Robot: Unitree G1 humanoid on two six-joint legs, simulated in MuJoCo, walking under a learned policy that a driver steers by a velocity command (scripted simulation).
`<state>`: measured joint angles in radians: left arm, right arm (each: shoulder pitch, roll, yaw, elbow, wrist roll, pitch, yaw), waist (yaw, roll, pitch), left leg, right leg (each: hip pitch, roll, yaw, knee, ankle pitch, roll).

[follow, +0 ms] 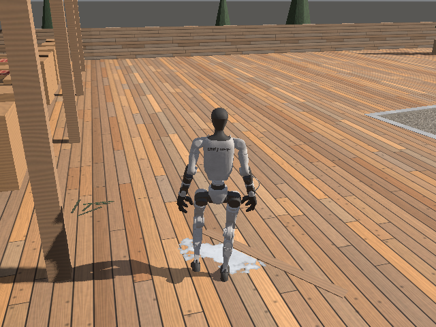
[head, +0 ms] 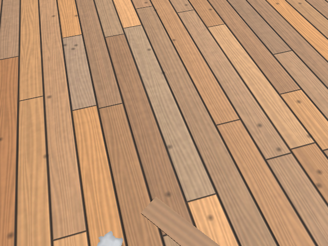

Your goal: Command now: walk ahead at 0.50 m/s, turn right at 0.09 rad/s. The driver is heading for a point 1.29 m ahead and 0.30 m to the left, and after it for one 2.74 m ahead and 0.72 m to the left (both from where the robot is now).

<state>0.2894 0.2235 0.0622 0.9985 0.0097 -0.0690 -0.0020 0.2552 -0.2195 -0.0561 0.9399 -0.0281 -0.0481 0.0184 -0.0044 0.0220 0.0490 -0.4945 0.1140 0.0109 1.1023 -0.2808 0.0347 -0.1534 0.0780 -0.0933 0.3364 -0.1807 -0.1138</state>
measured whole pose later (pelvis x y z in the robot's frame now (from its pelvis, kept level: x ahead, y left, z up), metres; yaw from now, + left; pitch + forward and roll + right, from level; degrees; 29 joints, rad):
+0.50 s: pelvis +0.28 +0.06 -0.01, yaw +0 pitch -1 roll +0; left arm 0.29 0.23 0.05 1.00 0.02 -0.07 -0.01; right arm 0.24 -0.23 -0.06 0.96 -0.02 -0.07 0.01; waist 0.01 -0.03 0.05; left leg -0.26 -0.05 0.11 0.42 -0.16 0.09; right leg -0.38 -0.02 0.00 1.15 -0.31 -0.09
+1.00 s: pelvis +0.56 +0.01 -0.01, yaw +1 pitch +0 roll +1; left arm 0.13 0.22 0.05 0.92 0.03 -0.08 -0.01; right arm 0.37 -0.21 -0.05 1.02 -0.01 -0.07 0.00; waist -0.03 0.01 0.06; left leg -0.23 -0.01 0.01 1.08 -0.41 0.08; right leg -0.36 0.03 -0.10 0.52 -0.16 -0.10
